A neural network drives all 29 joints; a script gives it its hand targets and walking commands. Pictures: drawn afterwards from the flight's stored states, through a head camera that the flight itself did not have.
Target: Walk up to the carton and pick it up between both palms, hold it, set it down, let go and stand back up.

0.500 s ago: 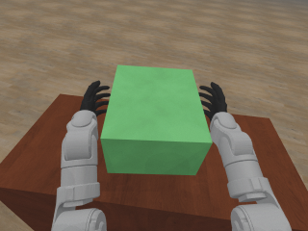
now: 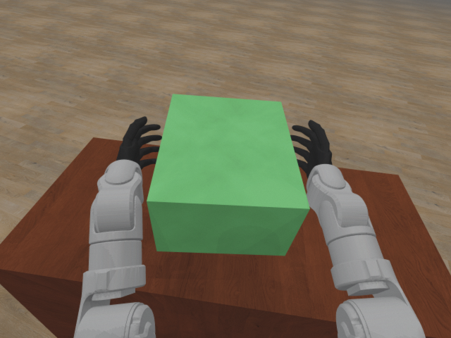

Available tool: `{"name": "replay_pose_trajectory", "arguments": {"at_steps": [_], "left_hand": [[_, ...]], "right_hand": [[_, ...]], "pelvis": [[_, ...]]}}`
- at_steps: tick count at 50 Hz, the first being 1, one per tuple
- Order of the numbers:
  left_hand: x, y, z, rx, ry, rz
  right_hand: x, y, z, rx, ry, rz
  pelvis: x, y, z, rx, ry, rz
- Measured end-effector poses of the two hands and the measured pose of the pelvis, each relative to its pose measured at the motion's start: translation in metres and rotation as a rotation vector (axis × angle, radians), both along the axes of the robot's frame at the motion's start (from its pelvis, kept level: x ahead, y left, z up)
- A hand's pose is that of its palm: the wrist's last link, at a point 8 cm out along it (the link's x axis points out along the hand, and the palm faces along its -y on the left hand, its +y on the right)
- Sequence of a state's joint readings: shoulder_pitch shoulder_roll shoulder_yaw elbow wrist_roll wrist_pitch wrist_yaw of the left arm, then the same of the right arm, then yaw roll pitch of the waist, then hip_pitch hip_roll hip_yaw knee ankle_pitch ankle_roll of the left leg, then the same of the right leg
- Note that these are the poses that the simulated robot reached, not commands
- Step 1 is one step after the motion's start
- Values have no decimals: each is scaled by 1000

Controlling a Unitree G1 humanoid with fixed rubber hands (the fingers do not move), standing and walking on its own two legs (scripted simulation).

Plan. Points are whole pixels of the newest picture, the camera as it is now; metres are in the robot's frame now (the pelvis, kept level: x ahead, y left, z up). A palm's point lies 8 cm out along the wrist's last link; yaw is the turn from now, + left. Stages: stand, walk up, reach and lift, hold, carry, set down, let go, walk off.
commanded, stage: hold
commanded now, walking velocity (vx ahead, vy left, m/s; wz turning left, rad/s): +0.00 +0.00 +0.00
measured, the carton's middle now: (224, 169) +0.40 +0.01 +0.13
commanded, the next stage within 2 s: none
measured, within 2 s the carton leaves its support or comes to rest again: neither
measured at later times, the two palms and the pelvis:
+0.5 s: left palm (133, 165) +0.36 +0.16 +0.17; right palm (318, 165) +0.36 -0.15 +0.17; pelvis +0.01 +0.00 +0.00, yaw +1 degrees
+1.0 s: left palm (129, 165) +0.35 +0.17 +0.18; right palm (317, 166) +0.36 -0.15 +0.18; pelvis -0.01 +0.00 +0.00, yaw +0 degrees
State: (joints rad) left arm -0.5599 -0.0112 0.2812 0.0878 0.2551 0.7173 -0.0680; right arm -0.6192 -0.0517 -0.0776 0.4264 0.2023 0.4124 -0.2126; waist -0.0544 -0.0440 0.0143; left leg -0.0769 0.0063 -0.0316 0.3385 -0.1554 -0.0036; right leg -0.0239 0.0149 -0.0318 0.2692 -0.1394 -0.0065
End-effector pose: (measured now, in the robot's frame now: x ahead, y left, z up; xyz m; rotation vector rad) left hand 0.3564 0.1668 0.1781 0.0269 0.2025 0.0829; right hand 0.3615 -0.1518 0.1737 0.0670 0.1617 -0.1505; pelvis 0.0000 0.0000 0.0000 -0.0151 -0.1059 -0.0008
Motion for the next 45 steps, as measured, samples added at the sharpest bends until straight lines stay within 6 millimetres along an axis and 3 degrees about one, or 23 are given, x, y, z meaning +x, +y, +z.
{"name": "replay_pose_trajectory", "arguments": {"at_steps": [16,26,45], "left_hand": [[7,-3,-4,-1,8,1],[0,-3,-6,-8,1,4],[-6,-1,-3,-5,28,4]], "right_hand": [[6,-2,1,-13,2,-6],[1,-2,0,-20,-10,-1],[-6,0,-1,-28,13,5]], "pelvis": [[3,1,0,0,-10,0],[7,0,0,0,-25,10],[-10,-1,0,4,-27,0]]}}
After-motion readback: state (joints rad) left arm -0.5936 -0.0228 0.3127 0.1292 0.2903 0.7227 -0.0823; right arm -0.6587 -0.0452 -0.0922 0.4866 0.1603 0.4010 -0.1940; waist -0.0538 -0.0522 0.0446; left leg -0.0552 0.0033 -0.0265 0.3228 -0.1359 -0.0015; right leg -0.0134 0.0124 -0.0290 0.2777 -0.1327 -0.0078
